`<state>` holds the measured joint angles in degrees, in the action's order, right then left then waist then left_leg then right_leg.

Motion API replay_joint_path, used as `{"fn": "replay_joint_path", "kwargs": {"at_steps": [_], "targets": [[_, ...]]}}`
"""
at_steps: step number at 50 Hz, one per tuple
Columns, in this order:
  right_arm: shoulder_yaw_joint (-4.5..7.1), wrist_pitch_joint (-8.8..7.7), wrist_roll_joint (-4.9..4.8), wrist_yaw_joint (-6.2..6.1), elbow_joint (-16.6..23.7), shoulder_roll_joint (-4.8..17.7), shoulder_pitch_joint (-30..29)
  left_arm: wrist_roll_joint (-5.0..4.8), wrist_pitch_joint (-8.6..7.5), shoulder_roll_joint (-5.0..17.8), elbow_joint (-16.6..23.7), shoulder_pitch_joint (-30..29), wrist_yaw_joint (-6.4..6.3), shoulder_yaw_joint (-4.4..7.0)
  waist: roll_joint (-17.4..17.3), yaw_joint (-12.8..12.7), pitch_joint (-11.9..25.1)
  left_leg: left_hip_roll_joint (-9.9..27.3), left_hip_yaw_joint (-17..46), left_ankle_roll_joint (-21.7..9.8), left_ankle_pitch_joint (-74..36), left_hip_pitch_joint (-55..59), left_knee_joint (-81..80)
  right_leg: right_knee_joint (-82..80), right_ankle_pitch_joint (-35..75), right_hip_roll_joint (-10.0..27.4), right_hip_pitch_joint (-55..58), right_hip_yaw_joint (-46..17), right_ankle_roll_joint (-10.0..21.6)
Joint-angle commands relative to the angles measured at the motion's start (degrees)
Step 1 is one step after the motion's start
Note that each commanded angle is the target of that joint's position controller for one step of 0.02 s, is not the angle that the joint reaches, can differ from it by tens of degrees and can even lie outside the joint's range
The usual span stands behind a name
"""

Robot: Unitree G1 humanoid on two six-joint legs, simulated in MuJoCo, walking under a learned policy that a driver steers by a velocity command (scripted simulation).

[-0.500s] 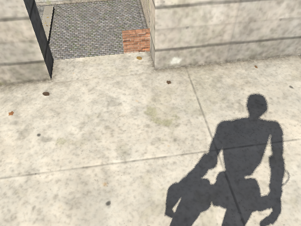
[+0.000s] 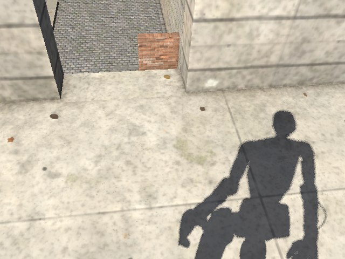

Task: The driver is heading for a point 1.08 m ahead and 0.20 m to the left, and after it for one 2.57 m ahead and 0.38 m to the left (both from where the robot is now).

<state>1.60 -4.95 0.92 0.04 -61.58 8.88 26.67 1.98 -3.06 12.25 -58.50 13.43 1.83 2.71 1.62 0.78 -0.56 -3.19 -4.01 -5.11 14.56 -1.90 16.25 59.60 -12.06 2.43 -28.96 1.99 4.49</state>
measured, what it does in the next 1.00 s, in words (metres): walks ahead: right foot, then left foot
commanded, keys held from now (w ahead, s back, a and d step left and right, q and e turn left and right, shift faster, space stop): w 0.32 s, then no key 0.68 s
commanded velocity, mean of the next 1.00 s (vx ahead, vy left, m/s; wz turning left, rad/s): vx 0.25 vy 0.00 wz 0.00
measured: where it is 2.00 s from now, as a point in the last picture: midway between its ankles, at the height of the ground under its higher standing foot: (158, 222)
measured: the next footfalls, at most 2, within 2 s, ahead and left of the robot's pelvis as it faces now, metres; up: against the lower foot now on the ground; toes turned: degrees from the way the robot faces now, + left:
right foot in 0.30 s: +0.33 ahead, -0.08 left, +0.00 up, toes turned -3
left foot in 0.76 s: +0.45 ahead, +0.09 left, +0.00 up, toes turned +3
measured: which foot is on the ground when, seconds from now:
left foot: down 0.00-0.28, up 0.30-0.74, down 0.76-1.00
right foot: up 0.00-0.28, down 0.30-1.00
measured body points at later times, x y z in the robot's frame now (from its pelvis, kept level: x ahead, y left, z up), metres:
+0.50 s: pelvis +0.26 -0.02 -0.01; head +0.29 -0.03 +0.44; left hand +0.26 +0.22 -0.15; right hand +0.31 -0.26 -0.16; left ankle +0.24 +0.11 -0.66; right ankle +0.29 -0.07 -0.75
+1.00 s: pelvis +0.37 +0.01 -0.01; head +0.38 +0.02 +0.44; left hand +0.34 +0.22 -0.17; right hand +0.40 -0.21 -0.17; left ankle +0.41 +0.09 -0.75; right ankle +0.29 -0.07 -0.75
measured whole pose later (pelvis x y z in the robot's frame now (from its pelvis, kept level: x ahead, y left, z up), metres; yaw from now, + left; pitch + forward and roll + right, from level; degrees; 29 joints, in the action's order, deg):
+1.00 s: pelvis +0.37 +0.01 -0.01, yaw +0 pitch -1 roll +0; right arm 0.4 -1.4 0.3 -2.2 -62.4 7.4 14.0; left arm 0.7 -1.4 7.6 -64.7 18.9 -2.5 -0.6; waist 1.0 -0.3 -2.2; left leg -2.1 -4.9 -3.7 10.4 -14.1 25.8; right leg 23.7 -19.9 -1.6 -2.5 3.7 2.7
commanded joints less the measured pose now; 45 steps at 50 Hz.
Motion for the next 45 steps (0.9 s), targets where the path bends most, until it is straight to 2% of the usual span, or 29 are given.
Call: {"fn": "replay_joint_path", "kwargs": {"at_steps": [1,5,7,9,11,12,13,14,15,16,17,18,19,20,21,22,24,27,30,33,36,37,38,39,40,41,43,44,45], "targets": [[0.24,-0.9,-0.15,-0.38,-0.48,5.27,6.75,-0.11,0.37,1.59,2.96,-2.92,0.18,0.21,-6.25,0.03,-5.83,13.98,10.49,-2.81,-23.27,4.28,-7.5,0.19,3.5,0.92,-13.45,1.51,-1.3],[-0.54,-1.04,0.06,-0.74,-0.95,4.72,7.89,-0.63,0.56,0.43,7.21,-13.83,0.24,-0.66,-6.58,1.58,-8.06,12.4,7.28,-2.82,-32.29,2.35,-7.82,-11.54,7.36,-0.64,-12.6,4.49,-2.14],[-0.63,-1.21,0.1,-1.02,-1.31,5.16,8.53,-1.05,0.48,-0.12,8.47,-17.29,0.2,-1.2,-7.2,2.18,-8.46,12.38,6.29,-2.82,-35.58,2.31,-7.84,-18.63,9.06,-1.93,-9.03,5.88,-1.51],[-0.52,-1.31,0.23,-1.27,-1.77,5.97,8.65,-1.23,0.4,0.51,9.32,-18.59,-0.03,-1.28,-7.63,1.91,-8.37,13.46,5.75,-3.1,-40.71,3.86,-6.98,-23.08,8.83,-2.98,-5.45,6.68,-0.01],[-0.28,-1.49,0.26,-1.47,-1.8,7.05,6.95,-1.22,0.12,1.97,9.04,-15.51,-0.65,-0.78,-7.86,-0.44,-6.2,14.39,4.72,-2.73,-53.82,6.14,-2.01,-25.44,6.69,-4.94,0.62,6.96,2.3],[-0.04,-1.48,0.29,-1.66,-1.75,7.78,5.97,-1.18,-0.16,3.04,7.87,-11.18,-1.07,-0.25,-8.15,-2.51,-3.71,14.69,4.35,-2.42,-60.6,7.36,3.17,-25.82,4.78,-6.32,5.21,6.85,3.45],[0.2,-1.27,0.43,-1.72,-1.62,8.49,4.92,-1.31,-0.58,4.35,5.53,-3.62,-1.52,0.53,-8.21,-5.59,0.16,14.67,4.16,-2.37,-63.34,7.95,11.54,-27.42,3.75,-7.36,12.03,6.13,4.73],[0.39,-1.01,0.06,-1.57,-1.25,9.03,3.35,-1.0,-1.08,5.52,2.73,5.3,-2.02,1.37,-7.41,-9.66,4.31,13.59,3.23,-2.09,-57.67,3.82,22.51,-31.85,6.1,-6.35,23.09,4.8,6.11],[-0.08,-1.01,-0.29,-1.11,0.2,7.19,3.31,0.51,-1.33,9.55,1.01,13.94,-2.59,2.67,-2.95,-12.11,10.16,11.0,1.88,-1.95,-38.01,-7.09,38.75,-33.05,-3.69,4.48,36.23,-7.22,8.71],[-0.97,-0.69,-1.62,-0.27,0.99,0.28,10.01,1.57,-1.08,13.17,1.48,14.42,-2.26,3.46,9.12,-6.66,15.19,-0.51,0.7,-0.05,14.08,-28.06,61.71,-38.56,-7.04,21.68,48.75,-37.99,17.54],[0.71,-0.34,-0.74,-0.51,1.11,6.61,5.55,-1.1,-0.72,10.98,1.59,10.06,-1.62,3.26,1.35,-6.78,11.92,0.55,7.37,-1.02,11.97,-32.98,65.68,-44.47,-7.54,19.98,43.09,-41.65,17.74],[0.98,-0.47,-0.47,-0.53,3.22,6.88,0.44,-1.83,-1.01,7.85,2.73,3.4,-1.55,2.25,0.46,-3.87,2.99,3.49,7.28,-0.95,6.39,-34.05,63.06,-45.66,0.37,18.75,33.96,-31.08,15.8],[0.97,-0.56,-0.03,-0.64,3.38,6.03,-1.54,-1.69,-1.76,4.3,2.79,1.0,-1.32,1.36,-2.88,-2.4,-0.74,4.88,6.81,-0.53,4.1,-31.14,60.36,-46.41,14.23,16.39,26.7,-24.21,14.26],[1.11,0.05,0.61,-0.69,2.92,4.99,-1.34,-1.44,-2.39,1.99,1.99,1.26,-1.54,0.61,-3.59,-0.55,-1.62,5.91,6.81,0.1,3.95,-27.57,58.05,-46.11,25.01,13.9,22.26,-18.06,12.45],[0.93,0.92,1.22,-0.45,2.6,3.62,0.3,-1.43,-2.76,0.11,0.92,2.18,-1.9,-0.12,-2.59,1.06,-1.29,6.41,6.61,0.93,4.49,-24.03,55.34,-46.23,32.03,11.9,19.02,-13.08,11.03],[0.91,1.63,1.21,-0.24,2.39,2.55,0.78,-1.31,-3.22,-0.15,0.15,3.46,-2.03,-0.5,-1.74,1.71,-0.91,6.12,6.18,1.47,4.62,-22.09,52.82,-46.03,38.14,11.03,17.76,-9.94,10.1],[1.0,2.72,1.04,-0.07,2.77,2.11,-0.09,-1.11,-3.87,1.84,-0.92,5.36,-2.09,-0.61,0.0,2.83,-0.5,5.2,4.77,2.39,3.1,-21.56,48.54,-45.52,47.34,9.49,16.89,-5.78,9.44],[0.74,3.55,0.69,-0.25,3.94,2.5,-4.96,-0.91,-3.35,3.06,-1.26,6.17,-2.26,-1.17,2.11,2.89,-0.29,4.99,2.46,3.02,-1.81,-22.24,38.17,-44.63,51.0,6.77,17.32,-1.19,7.22],[0.16,3.74,0.06,-0.63,5.06,2.53,-10.92,-1.1,-2.59,2.92,-2.23,9.01,-2.61,-1.78,3.87,0.63,0.55,4.32,0.57,3.17,-6.39,-20.43,29.08,-43.45,50.07,6.05,19.45,0.16,5.1],[-0.09,3.78,-0.13,-1.28,4.88,3.12,-13.1,-0.83,-1.82,2.6,-3.34,11.32,-3.08,-2.13,4.15,-0.77,0.72,4.07,0.55,2.9,-6.2,-18.83,24.38,-41.46,46.54,7.37,22.14,-1.02,5.48],[-0.19,3.32,0.0,-1.9,4.0,3.19,-12.73,-0.73,-1.1,1.9,-3.64,10.64,-3.62,-2.46,3.34,-0.53,-0.94,3.87,0.97,1.77,-3.73,-15.3,16.53,-37.94,40.25,8.89,22.79,-3.62,6.02],[-0.38,2.89,0.1,-2.09,3.2,2.71,-11.0,-1.03,-0.93,1.8,-3.69,9.89,-3.78,-2.52,1.92,0.69,-1.25,4.2,1.39,1.38,-8.57,-11.19,9.58,-35.8,36.27,8.3,21.82,-3.8,4.79],[-0.09,2.24,0.33,-2.36,2.29,4.53,-8.58,-0.96,-1.03,1.52,-3.86,11.31,-3.85,-2.58,-0.77,0.79,0.0,7.57,5.12,1.08,-20.29,-5.09,5.95,-33.52,28.71,6.65,19.86,-3.9,2.67],[0.53,1.65,0.72,-2.5,1.67,8.05,-5.18,-0.89,-1.05,1.0,-3.75,14.78,-4.02,-2.56,-4.69,-0.85,2.96,14.56,10.89,-0.4,-39.46,1.89,8.93,-30.4,12.49,3.91,16.36,-2.57,1.16],[0.08,2.05,-0.15,-2.48,1.28,7.18,-6.71,-2.09,-0.02,-3.5,-6.13,21.14,-4.09,-3.27,-11.02,-2.87,4.92,19.85,15.42,-7.51,-47.33,1.73,9.86,-29.57,-7.41,-0.51,15.22,-0.31,-0.26],[-0.62,2.47,-0.2,-2.18,1.47,4.14,-7.4,-1.73,0.97,-1.15,-6.69,19.17,-4.61,-2.73,-10.02,-1.64,3.43,20.62,18.27,-8.71,-40.69,-2.06,7.22,-29.98,-12.53,-1.53,16.72,-0.17,-0.73],[-0.82,3.21,0.16,-1.98,2.17,3.74,-12.2,-1.14,1.86,-0.79,-6.25,15.53,-4.37,-2.52,-7.53,-3.04,-0.45,15.33,14.95,-4.43,-23.37,-9.01,4.64,-36.14,-7.68,-0.97,19.96,-1.89,-0.96],[-0.7,3.4,0.02,-2.17,2.16,3.83,-12.7,-0.95,2.05,-0.7,-6.25,14.0,-4.14,-2.49,-5.91,-2.72,-3.35,12.66,12.4,-2.33,-18.97,-11.0,4.38,-38.3,-3.86,-0.02,20.23,-2.78,-0.98],[-0.61,3.45,-0.34,-2.33,1.53,3.69,-11.68,-0.95,2.07,-0.92,-6.33,13.32,-4.03,-2.59,-4.56,-2.16,-3.53,10.74,10.44,-1.03,-17.55,-10.85,4.71,-39.08,-0.82,0.92,21.05,-3.46,-0.87]]}}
